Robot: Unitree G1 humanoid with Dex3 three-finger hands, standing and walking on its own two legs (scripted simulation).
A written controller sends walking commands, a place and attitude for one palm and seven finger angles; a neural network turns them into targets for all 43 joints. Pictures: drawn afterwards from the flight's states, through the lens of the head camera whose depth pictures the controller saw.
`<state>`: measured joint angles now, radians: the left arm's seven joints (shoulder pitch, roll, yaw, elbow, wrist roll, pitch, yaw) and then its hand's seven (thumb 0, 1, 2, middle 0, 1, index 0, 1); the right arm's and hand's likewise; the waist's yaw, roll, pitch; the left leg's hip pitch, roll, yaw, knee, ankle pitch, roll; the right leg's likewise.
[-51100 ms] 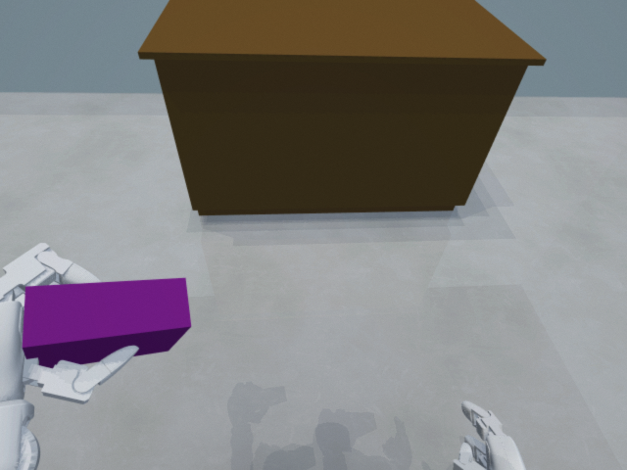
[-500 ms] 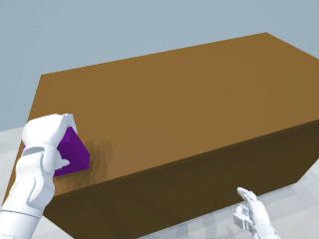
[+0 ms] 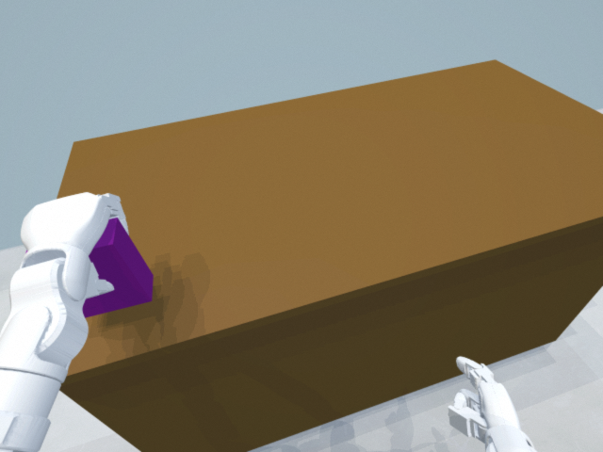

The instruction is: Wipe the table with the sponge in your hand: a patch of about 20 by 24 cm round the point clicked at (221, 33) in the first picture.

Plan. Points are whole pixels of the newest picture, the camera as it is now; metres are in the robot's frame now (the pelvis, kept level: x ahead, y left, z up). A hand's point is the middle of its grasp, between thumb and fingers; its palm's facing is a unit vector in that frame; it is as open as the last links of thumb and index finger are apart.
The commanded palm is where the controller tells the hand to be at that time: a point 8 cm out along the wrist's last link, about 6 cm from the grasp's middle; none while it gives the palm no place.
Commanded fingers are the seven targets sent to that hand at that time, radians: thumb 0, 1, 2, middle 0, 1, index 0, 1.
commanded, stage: lift the sponge slowly off the table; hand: left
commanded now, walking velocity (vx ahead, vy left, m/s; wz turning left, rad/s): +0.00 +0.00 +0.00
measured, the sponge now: (103, 280) +0.28 +0.33 +0.09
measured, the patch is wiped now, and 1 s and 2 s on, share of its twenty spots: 0.90 0.90 0.90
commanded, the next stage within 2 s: bring the sponge back beside the body in 0.78 s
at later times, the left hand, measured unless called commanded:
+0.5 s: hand (72, 232) +0.29 +0.33 +0.18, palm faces +0.12 -0.05 -0.99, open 9.4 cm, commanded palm +0.25 +0.33 +0.26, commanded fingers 0.00 0.10 1.30 -1.20 -1.60 -1.20 -1.60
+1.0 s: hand (93, 219) +0.31 +0.31 +0.19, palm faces +0.09 -0.05 -0.99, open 9.4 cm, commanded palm +0.25 +0.32 +0.27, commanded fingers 0.00 0.10 1.30 -1.20 -1.60 -1.20 -1.60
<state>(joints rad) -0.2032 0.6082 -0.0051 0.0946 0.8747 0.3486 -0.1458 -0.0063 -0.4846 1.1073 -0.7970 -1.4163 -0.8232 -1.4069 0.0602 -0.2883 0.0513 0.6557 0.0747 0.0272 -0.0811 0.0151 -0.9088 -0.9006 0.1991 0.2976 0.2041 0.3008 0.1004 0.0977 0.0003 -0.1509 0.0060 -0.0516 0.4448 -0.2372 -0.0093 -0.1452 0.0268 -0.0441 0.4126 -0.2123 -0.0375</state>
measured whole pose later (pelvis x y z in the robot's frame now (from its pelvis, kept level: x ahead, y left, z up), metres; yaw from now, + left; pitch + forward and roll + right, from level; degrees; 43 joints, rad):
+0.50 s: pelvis +0.00 +0.01 +0.00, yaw +0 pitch -3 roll +0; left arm -0.25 0.63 -0.01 0.00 0.85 0.42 -0.19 -0.01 -0.48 1.11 -0.80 -1.41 -0.82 -1.41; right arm 0.03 -0.27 0.07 0.63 0.08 0.04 -0.07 0.02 -0.91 -0.90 0.20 0.30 0.20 0.30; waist 0.12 0.10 -0.01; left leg -0.16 -0.01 -0.05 0.44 -0.23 0.01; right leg -0.15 0.01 -0.04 0.41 -0.21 -0.02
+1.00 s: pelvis -0.01 +0.01 +0.00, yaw +0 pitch -2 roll +0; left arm -0.32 0.63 -0.04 0.02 0.86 0.42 -0.23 -0.01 -0.48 1.11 -0.80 -1.41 -0.82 -1.41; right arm 0.05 -0.27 0.08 0.63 0.08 0.03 -0.07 0.02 -0.91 -0.90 0.20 0.30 0.20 0.30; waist 0.11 0.10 -0.01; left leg -0.17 -0.01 -0.04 0.43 -0.22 0.00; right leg -0.18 0.01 -0.03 0.41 -0.20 -0.02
